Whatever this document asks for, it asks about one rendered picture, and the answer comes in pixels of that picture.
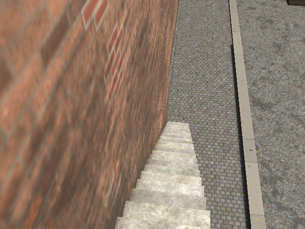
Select stairs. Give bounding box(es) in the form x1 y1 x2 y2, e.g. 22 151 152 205
114 121 212 229

